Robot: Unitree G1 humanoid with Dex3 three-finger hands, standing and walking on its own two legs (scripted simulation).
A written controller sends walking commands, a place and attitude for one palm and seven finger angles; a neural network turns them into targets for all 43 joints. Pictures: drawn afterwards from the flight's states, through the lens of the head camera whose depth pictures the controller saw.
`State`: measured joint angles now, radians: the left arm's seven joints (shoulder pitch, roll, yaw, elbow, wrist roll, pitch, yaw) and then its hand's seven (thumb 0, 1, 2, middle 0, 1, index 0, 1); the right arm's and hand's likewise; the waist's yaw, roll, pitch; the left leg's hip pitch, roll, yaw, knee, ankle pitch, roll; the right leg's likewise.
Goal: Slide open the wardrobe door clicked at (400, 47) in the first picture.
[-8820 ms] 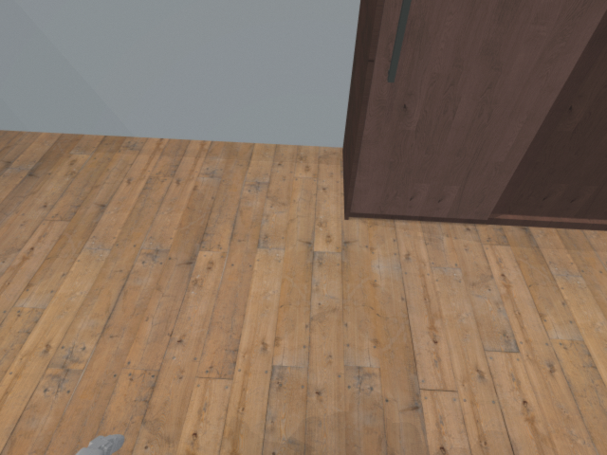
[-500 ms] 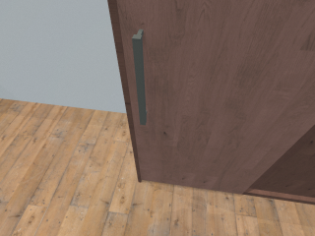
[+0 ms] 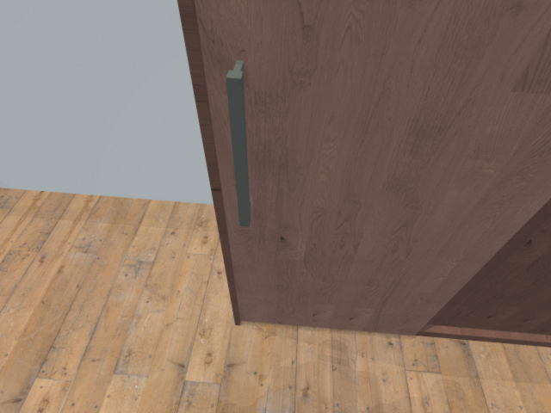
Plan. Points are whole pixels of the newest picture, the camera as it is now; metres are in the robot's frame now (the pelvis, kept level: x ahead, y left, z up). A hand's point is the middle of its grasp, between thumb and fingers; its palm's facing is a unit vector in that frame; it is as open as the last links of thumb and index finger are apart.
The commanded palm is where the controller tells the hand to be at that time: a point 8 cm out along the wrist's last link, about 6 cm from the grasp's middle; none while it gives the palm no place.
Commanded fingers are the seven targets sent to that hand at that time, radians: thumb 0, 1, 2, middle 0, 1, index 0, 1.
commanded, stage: look again from close up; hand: left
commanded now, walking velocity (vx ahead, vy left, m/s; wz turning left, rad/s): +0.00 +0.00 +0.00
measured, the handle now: (242, 157) +0.49 +0.09 +0.09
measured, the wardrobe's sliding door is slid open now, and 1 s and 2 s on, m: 0.00 0.00 0.00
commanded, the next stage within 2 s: raise the hand with hooked fingers in 0.94 s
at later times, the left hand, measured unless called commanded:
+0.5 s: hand out of the picture +0.02 +0.14 -0.17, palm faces +0.03 -0.98 -0.20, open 7.4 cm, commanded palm none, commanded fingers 0.00 0.90 0.90 -0.20 -0.30 -0.20 -0.30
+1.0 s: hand out of the picture +0.00 +0.12 -0.17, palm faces +0.05 -0.98 -0.18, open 7.4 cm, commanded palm none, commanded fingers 0.00 0.90 0.90 -0.20 -0.30 -0.20 -0.30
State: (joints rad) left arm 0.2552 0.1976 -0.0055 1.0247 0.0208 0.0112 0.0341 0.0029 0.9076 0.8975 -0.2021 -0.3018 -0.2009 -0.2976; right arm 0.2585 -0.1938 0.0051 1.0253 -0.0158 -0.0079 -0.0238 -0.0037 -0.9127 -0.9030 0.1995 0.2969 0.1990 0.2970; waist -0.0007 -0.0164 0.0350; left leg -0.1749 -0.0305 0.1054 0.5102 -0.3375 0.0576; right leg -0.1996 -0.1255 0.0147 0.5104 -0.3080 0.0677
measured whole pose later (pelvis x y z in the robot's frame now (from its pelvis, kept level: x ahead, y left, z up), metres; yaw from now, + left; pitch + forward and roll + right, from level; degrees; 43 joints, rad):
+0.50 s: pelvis +0.01 -0.04 +0.00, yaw +1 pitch -1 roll +0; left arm 0.27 0.17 -0.01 1.07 0.02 0.00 0.04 0.00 0.91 0.90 -0.20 -0.30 -0.20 -0.30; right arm 0.25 -0.17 0.00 1.09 -0.01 -0.01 -0.03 0.01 -0.92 -0.90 0.20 0.30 0.20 0.30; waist 0.00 -0.01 0.03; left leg -0.16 0.03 0.07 0.50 -0.33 0.00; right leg -0.17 -0.07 -0.03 0.51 -0.32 0.05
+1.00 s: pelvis +0.00 -0.05 +0.01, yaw +2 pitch -1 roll +0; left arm 0.28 0.17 0.00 1.09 0.02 0.00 0.03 0.00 0.91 0.90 -0.20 -0.30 -0.20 -0.30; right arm 0.26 -0.15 0.01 1.12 -0.01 -0.01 -0.03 0.00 -0.92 -0.90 0.20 0.30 0.20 0.30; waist 0.01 -0.03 0.03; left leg -0.16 0.04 0.04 0.47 -0.30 -0.02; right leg -0.16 -0.06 -0.05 0.47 -0.29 0.03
